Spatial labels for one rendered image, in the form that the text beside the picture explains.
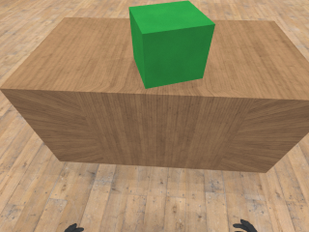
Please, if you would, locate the carton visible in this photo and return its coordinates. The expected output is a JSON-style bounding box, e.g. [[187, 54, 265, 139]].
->
[[128, 0, 215, 89]]

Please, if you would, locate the robot right hand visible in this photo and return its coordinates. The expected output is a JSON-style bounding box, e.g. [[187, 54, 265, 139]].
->
[[233, 219, 258, 232]]

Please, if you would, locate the pedestal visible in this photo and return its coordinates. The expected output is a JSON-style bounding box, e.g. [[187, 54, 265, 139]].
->
[[0, 16, 309, 173]]

